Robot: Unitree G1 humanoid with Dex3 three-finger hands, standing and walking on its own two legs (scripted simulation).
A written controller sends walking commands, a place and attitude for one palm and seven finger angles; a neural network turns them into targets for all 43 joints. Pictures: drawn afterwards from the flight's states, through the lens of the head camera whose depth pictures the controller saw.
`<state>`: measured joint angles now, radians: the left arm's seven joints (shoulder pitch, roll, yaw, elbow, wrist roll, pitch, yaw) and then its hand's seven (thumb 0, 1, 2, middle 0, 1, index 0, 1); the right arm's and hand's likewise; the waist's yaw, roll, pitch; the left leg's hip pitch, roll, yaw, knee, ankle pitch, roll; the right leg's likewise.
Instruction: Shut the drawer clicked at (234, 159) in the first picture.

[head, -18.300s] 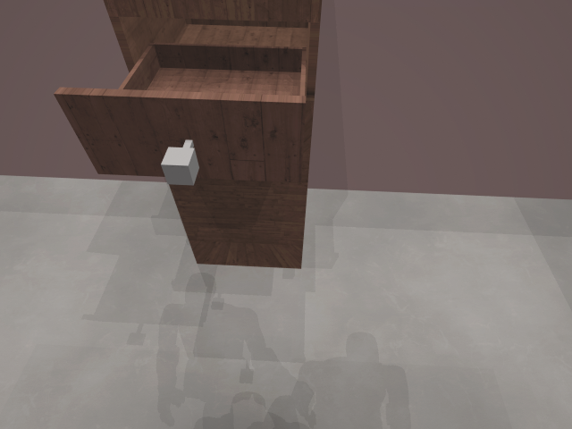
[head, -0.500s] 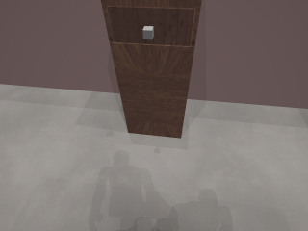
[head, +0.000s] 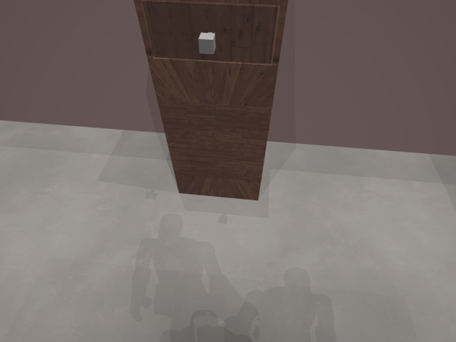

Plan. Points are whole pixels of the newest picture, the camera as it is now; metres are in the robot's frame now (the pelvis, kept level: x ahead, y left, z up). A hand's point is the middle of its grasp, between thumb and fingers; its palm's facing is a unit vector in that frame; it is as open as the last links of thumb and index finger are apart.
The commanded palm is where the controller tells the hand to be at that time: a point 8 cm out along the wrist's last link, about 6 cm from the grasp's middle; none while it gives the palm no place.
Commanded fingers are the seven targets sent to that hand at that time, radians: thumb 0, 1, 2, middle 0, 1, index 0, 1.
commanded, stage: look to check the result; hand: left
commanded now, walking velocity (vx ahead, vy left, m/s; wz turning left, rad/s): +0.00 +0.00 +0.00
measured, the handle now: (208, 40) +0.89 +0.09 +0.10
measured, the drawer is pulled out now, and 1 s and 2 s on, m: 0.00 0.00 0.00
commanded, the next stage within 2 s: stand and wait in 0.42 s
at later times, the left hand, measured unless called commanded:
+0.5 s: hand out of the picture +0.06 +0.20 -0.17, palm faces +0.00 -0.97 -0.26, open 7.4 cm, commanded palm none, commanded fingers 0.00 0.90 0.90 -0.20 -0.30 -0.20 -0.30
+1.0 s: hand out of the picture +0.10 +0.23 -0.16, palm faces -0.02 -0.95 -0.32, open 7.4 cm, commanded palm none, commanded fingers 0.00 0.90 0.90 -0.20 -0.30 -0.20 -0.30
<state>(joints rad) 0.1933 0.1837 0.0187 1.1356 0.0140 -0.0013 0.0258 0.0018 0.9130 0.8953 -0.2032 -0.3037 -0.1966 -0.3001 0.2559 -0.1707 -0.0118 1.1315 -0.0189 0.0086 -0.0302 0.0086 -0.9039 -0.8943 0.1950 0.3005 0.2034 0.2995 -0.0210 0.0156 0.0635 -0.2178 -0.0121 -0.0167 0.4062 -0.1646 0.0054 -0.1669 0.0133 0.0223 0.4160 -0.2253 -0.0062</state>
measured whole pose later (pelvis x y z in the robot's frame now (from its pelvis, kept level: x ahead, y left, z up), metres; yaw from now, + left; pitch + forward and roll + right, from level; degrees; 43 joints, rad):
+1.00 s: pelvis +0.02 -0.01 +0.00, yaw +0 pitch -2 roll +0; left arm 0.11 0.30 0.02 1.13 0.01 -0.02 0.01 0.00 0.91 0.90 -0.20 -0.30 -0.20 -0.30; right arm 0.12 -0.30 -0.01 1.13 -0.02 0.00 -0.02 0.01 -0.90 -0.89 0.20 0.30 0.21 0.30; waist -0.01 0.01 0.06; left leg -0.14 0.00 -0.01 0.33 -0.16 -0.01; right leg -0.09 0.03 0.03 0.33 -0.22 -0.02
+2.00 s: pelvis +0.03 -0.01 +0.01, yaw -1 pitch -2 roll +0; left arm 0.11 0.32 0.01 1.14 0.01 -0.02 0.00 0.00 0.91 0.90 -0.21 -0.30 -0.20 -0.30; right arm 0.11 -0.32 -0.01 1.13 -0.01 0.00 -0.01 0.01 -0.90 -0.89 0.20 0.30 0.21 0.30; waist -0.01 0.00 0.06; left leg -0.12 0.00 -0.01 0.31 -0.15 0.00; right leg -0.07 0.02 0.03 0.30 -0.20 -0.01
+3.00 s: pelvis +0.03 -0.01 +0.01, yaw -1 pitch -2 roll +0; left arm 0.10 0.33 0.01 1.13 0.01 -0.02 0.00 0.00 0.91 0.90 -0.21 -0.30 -0.20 -0.30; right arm 0.10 -0.33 -0.01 1.13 -0.01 0.00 -0.01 0.01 -0.90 -0.89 0.20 0.30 0.21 0.30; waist -0.01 0.00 0.06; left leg -0.11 0.00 -0.01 0.29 -0.15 -0.01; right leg -0.06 0.03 0.03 0.29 -0.20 -0.02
